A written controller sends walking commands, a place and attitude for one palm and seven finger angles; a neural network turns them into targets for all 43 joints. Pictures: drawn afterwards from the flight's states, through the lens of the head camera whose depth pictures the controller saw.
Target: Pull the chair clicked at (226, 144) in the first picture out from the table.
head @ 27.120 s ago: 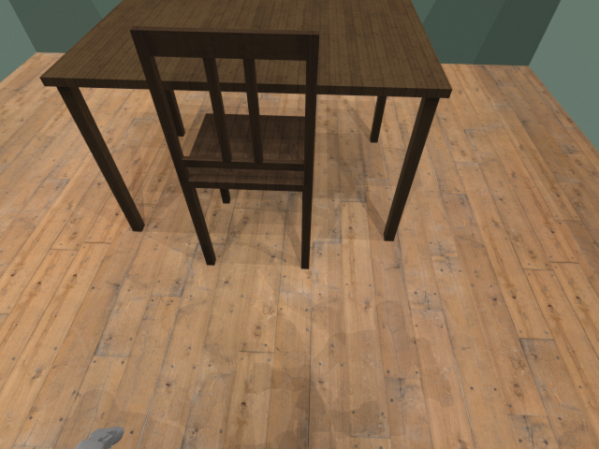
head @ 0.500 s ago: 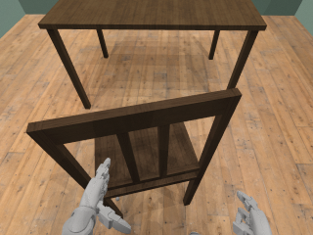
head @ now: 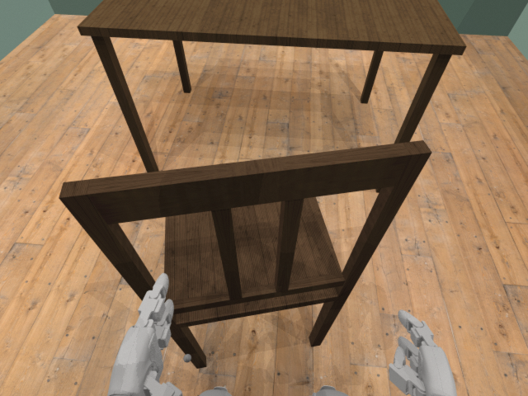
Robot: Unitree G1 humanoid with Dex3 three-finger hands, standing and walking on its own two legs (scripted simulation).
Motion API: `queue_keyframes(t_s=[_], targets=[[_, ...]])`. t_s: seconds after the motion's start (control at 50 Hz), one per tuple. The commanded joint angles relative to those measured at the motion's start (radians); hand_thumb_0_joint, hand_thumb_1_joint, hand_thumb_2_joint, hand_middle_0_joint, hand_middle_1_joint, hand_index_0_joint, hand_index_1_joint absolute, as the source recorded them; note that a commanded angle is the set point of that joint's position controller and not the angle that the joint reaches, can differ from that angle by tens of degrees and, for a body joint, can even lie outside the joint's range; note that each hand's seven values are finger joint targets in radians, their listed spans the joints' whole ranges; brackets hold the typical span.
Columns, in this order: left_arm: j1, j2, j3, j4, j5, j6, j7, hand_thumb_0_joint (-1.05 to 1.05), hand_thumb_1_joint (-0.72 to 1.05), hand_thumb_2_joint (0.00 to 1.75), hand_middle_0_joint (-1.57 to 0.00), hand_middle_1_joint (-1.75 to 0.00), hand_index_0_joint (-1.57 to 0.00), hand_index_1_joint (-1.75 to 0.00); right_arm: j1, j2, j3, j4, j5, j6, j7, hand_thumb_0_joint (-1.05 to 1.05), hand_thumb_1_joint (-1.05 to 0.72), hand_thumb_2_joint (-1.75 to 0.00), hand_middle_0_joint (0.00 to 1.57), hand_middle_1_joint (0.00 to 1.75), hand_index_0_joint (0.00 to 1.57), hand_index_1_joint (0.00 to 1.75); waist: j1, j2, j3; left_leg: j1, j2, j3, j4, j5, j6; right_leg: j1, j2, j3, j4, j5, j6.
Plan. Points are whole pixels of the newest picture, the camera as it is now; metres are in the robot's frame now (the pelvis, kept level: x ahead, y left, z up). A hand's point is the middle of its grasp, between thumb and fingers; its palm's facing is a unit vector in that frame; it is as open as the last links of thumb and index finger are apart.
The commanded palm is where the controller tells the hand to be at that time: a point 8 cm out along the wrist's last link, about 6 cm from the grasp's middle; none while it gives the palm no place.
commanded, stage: draw the hand back to the body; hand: left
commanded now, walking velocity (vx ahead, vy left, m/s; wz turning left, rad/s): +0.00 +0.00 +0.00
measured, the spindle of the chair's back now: (229, 259) +0.33 +0.08 -0.01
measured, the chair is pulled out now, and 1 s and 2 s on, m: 0.61 0.61 0.61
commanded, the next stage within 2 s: step back with the hand held close in 1.46 s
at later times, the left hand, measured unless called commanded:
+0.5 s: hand (117, 330) +0.18 +0.17 +0.11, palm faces +0.14 -0.96 -0.25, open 16.7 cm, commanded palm +0.15 +0.23 +0.13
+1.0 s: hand (20, 263) +0.22 +0.25 +0.19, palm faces +0.42 -0.80 -0.43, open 10.5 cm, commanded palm +0.17 +0.29 +0.22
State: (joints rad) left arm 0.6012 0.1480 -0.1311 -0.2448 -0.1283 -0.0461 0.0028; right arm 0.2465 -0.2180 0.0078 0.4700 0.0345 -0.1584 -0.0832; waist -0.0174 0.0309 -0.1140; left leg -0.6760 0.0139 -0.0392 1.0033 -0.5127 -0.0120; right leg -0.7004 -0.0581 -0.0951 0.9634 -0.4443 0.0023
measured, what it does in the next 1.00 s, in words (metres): rises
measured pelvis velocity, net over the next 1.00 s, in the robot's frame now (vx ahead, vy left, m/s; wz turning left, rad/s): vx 0.03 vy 0.00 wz -0.02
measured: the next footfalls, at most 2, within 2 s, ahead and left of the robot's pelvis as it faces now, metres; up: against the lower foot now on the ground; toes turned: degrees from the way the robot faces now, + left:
none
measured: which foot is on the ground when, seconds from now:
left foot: down 0.00-1.00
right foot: down 0.00-1.00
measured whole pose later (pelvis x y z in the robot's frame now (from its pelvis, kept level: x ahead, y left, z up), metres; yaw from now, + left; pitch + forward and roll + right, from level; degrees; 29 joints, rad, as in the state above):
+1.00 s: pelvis +0.03 +0.00 +0.06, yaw -1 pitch -3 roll -1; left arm 0.54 0.34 0.28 -0.42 -0.06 -0.03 0.17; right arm 0.19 -0.22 0.01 0.62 0.02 -0.12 -0.10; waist 0.06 0.08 0.02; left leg -0.11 0.03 -0.01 0.51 -0.35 -0.02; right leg -0.16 -0.03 -0.08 0.50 -0.29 0.00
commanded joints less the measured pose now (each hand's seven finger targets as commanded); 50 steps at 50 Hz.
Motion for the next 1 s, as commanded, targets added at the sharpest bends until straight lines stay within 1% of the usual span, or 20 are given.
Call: queue_keyframes(t_s=[0.0, 0.06, 0.08, 0.14, 0.16, 0.18, 0.26, 0.34, 0.36, 0.38, 0.4, 0.42, 0.44, 0.46, 0.5, 0.56, 0.64, 0.72, 0.84, 0.98], targets=[[-0.026, 0.052, 0.092, -0.305, -0.031, -0.268, 0.002, 0.00, -0.55, 0.20, 0.00, 0.00, 0.00, 0.00, -0.057, -0.095, -0.054, -0.114, 0.004, -0.081, 0.007, 0.00, -0.90, -0.90, 0.20, 0.30, 0.20, 0.30, 0.010, 0.028, -0.169, 0.057, -0.027, 0.001, -0.116, 0.279, 0.006, 0.068, 0.035, 0.005, -0.084, 0.176, -0.026], [-0.005, 0.050, 0.095, -0.223, -0.014, -0.389, -0.038, 0.00, -0.55, 0.20, 0.00, 0.00, 0.00, 0.00, -0.088, -0.089, -0.069, -0.084, 0.001, -0.073, 0.034, 0.00, -0.90, -0.90, 0.20, 0.30, 0.20, 0.30, 0.011, -0.023, -0.130, -0.038, -0.017, -0.004, -0.067, 0.250, 0.003, 0.018, 0.037, 0.015, -0.045, 0.158, -0.027], [0.026, 0.052, 0.096, -0.194, -0.013, -0.401, -0.059, 0.00, -0.55, 0.20, 0.00, 0.00, 0.00, 0.00, -0.093, -0.094, -0.072, -0.093, 0.005, -0.066, 0.041, 0.00, -0.90, -0.90, 0.20, 0.30, 0.20, 0.30, 0.008, -0.022, -0.125, -0.043, -0.016, 0.003, -0.067, 0.222, 0.005, 0.023, 0.035, 0.021, -0.050, 0.139, -0.026], [0.096, 0.094, 0.132, -0.224, -0.030, -0.319, -0.115, 0.00, -0.55, 0.20, 0.00, 0.00, 0.00, 0.00, -0.118, -0.108, -0.074, -0.150, 0.022, -0.033, 0.037, 0.00, -0.90, -0.90, 0.20, 0.30, 0.20, 0.30, 0.023, -0.027, -0.165, -0.021, -0.016, 0.014, -0.112, 0.163, 0.015, 0.111, 0.026, 0.039, -0.099, 0.089, -0.021], [0.108, 0.134, 0.187, -0.237, -0.044, -0.285, -0.119, 0.00, -0.55, 0.20, 0.00, 0.00, 0.00, 0.00, -0.135, -0.106, -0.076, -0.155, 0.026, -0.023, 0.027, 0.00, -0.90, -0.90, 0.20, 0.30, 0.20, 0.30, 0.038, -0.029, -0.179, -0.019, -0.017, 0.016, -0.121, 0.158, 0.017, 0.146, 0.024, 0.046, -0.114, 0.079, -0.020], [0.075, 0.155, 0.207, -0.313, -0.064, -0.267, -0.120, 0.00, -0.55, 0.20, 0.00, 0.00, 0.00, 0.00, -0.131, -0.107, -0.068, -0.167, 0.029, -0.017, 0.018, 0.00, -0.90, -0.90, 0.20, 0.30, 0.20, 0.30, 0.033, -0.032, -0.204, -0.002, -0.020, 0.016, -0.130, 0.158, 0.021, 0.172, 0.020, 0.051, -0.128, 0.074, -0.017], [0.017, 0.214, 0.307, -0.460, -0.117, -0.265, -0.080, 0.00, -0.55, 0.20, 0.00, 0.00, 0.00, 0.00, -0.124, -0.089, -0.057, -0.146, 0.034, -0.032, -0.015, 0.00, -0.90, -0.90, 0.20, 0.30, 0.20, 0.30, 0.031, -0.024, -0.177, 0.040, -0.015, 0.004, -0.156, 0.192, 0.025, 0.196, 0.028, 0.035, -0.163, 0.094, -0.016], [0.005, 0.151, 0.274, -0.390, -0.148, -0.284, -0.105, 0.00, -0.41, 0.27, -0.02, -0.03, -0.02, -0.03, -0.096, -0.093, -0.050, -0.095, 0.037, -0.067, -0.017, 0.00, -0.90, -0.90, 0.20, 0.30, 0.20, 0.30, -0.004, -0.041, -0.101, 0.076, -0.011, -0.003, -0.174, 0.211, 0.022, 0.176, 0.032, 0.025, -0.205, 0.123, -0.006], [0.015, 0.160, 0.282, -0.345, -0.146, -0.272, -0.121, 0.00, -0.37, 0.29, -0.02, -0.04, -0.02, -0.04, -0.108, -0.101, -0.051, -0.086, 0.040, -0.074, -0.018, 0.00, -0.90, -0.90, 0.20, 0.30, 0.20, 0.30, -0.003, -0.040, -0.077, 0.082, -0.009, -0.005, -0.180, 0.212, 0.025, 0.178, 0.031, 0.028, -0.222, 0.124, -0.007], [0.097, 0.310, 0.323, -0.302, 0.018, -0.154, 0.016, 0.00, -0.33, 0.31, -0.03, -0.05, -0.03, -0.05, -0.085, -0.093, -0.058, -0.103, 0.023, -0.027, -0.037, 0.00, -0.90, -0.90, 0.20, 0.30, 0.20, 0.30, 0.070, 0.020, -0.103, 0.140, 0.017, 0.010, -0.243, 0.206, 0.015, 0.266, -0.005, 0.090, -0.263, 0.123, -0.033], [0.091, 0.206, 0.253, -0.384, 0.035, -0.111, 0.064, 0.00, -0.30, 0.32, -0.04, -0.05, -0.04, -0.05, -0.073, -0.082, -0.047, -0.132, 0.019, -0.013, -0.036, 0.00, -0.90, -0.90, 0.20, 0.30, 0.20, 0.30, 0.034, 0.028, -0.061, 0.165, 0.007, 0.013, -0.266, 0.209, 0.014, 0.263, -0.014, 0.064, -0.284, 0.143, -0.028], [0.102, 0.183, 0.247, -0.342, 0.044, -0.084, 0.087, 0.00, -0.26, 0.34, -0.04, -0.06, -0.04, -0.06, -0.084, -0.081, -0.050, -0.122, 0.019, -0.004, -0.036, 0.00, -0.90, -0.90, 0.20, 0.30, 0.20, 0.30, 0.031, -0.012, -0.026, 0.172, 0.012, 0.010, -0.276, 0.203, 0.011, 0.258, -0.014, 0.054, -0.297, 0.138, -0.025], [0.089, 0.179, 0.243, -0.344, 0.053, -0.065, 0.103, 0.00, -0.22, 0.36, -0.04, -0.07, -0.04, -0.07, -0.092, -0.085, -0.046, -0.118, 0.016, 0.009, -0.038, 0.00, -0.90, -0.90, 0.20, 0.30, 0.20, 0.30, 0.033, 0.001, -0.003, 0.189, 0.013, 0.011, -0.292, 0.207, 0.013, 0.270, -0.013, 0.048, -0.307, 0.137, -0.026], [0.069, 0.226, 0.280, -0.345, 0.061, -0.048, 0.121, 0.00, -0.19, 0.37, -0.05, -0.08, -0.05, -0.08, -0.102, -0.088, -0.046, -0.113, 0.016, 0.021, -0.044, 0.00, -0.90, -0.90, 0.20, 0.30, 0.20, 0.30, 0.039, -0.020, 0.001, 0.202, 0.015, 0.009, -0.304, 0.219, 0.015, 0.293, -0.009, 0.048, -0.328, 0.144, -0.028], [0.040, 0.272, 0.322, -0.400, 0.070, -0.046, 0.147, 0.00, -0.12, 0.41, -0.06, -0.09, -0.06, -0.09, -0.107, -0.086, -0.036, -0.113, 0.008, 0.022, -0.051, 0.00, -0.90, -0.90, 0.20, 0.30, 0.20, 0.30, 0.043, -0.010, -0.014, 0.256, 0.012, 0.010, -0.338, 0.242, 0.017, 0.344, -0.012, 0.044, -0.347, 0.180, -0.026], [0.007, 0.317, 0.377, -0.384, 0.076, -0.032, 0.174, 0.00, -0.01, 0.46, -0.07, -0.11, -0.07, -0.11, -0.124, -0.086, -0.028, -0.095, 0.007, 0.023, -0.058, 0.00, -0.90, -0.90, 0.20, 0.30, 0.20, 0.30, 0.052, -0.002, 0.025, 0.304, 0.014, 0.009, -0.386, 0.259, 0.016, 0.391, -0.010, 0.046, -0.396, 0.193, -0.029], [-0.034, 0.311, 0.388, -0.413, 0.075, -0.034, 0.185, 0.00, 0.14, 0.53, -0.10, -0.14, -0.10, -0.14, -0.138, -0.088, -0.020, -0.080, 0.001, 0.005, -0.054, 0.00, -0.90, -0.90, 0.20, 0.30, 0.20, 0.30, 0.052, 0.033, 0.036, 0.389, 0.015, 0.011, -0.445, 0.296, 0.020, 0.442, -0.010, 0.044, -0.442, 0.240, -0.026], [-0.047, 0.297, 0.395, -0.399, 0.077, -0.037, 0.187, 0.00, 0.28, 0.60, -0.12, -0.17, -0.12, -0.17, -0.153, -0.093, -0.022, -0.052, -0.003, -0.014, -0.043, 0.00, -0.90, -0.90, 0.20, 0.30, 0.20, 0.30, 0.056, 0.025, 0.064, 0.442, 0.018, 0.011, -0.495, 0.351, 0.019, 0.487, -0.003, 0.039, -0.479, 0.296, -0.025], [-0.086, 0.348, 0.490, -0.370, 0.078, -0.048, 0.189, 0.00, 0.50, 0.71, -0.15, -0.22, -0.15, -0.22, -0.171, -0.101, -0.029, -0.018, -0.010, -0.018, -0.030, 0.00, -0.90, -0.90, 0.20, 0.30, 0.20, 0.30, 0.068, -0.013, 0.069, 0.493, 0.022, 0.019, -0.553, 0.415, 0.021, 0.556, 0.002, 0.040, -0.515, 0.364, -0.024], [-0.150, 0.394, 0.578, -0.411, 0.071, -0.067, 0.189, 0.00, 0.75, 0.83, -0.18, -0.27, -0.18, -0.27, -0.184, -0.100, -0.031, 0.007, -0.015, -0.023, -0.019, 0.00, -0.90, -0.90, 0.20, 0.30, 0.20, 0.30, 0.074, 0.047, 0.044, 0.557, 0.025, 0.029, -0.583, 0.507, 0.018, 0.618, 0.005, 0.048, -0.543, 0.454, -0.027]])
